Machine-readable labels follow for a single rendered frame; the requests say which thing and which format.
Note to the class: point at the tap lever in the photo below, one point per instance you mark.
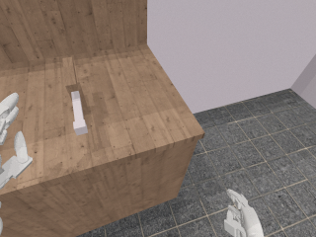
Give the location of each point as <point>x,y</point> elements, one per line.
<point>79,125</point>

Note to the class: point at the robot left hand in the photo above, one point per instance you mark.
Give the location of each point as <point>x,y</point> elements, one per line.
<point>16,165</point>

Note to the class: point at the counter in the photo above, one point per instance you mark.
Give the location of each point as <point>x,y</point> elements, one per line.
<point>141,133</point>

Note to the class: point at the robot right hand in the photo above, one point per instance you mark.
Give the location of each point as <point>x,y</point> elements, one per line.
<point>246,221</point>

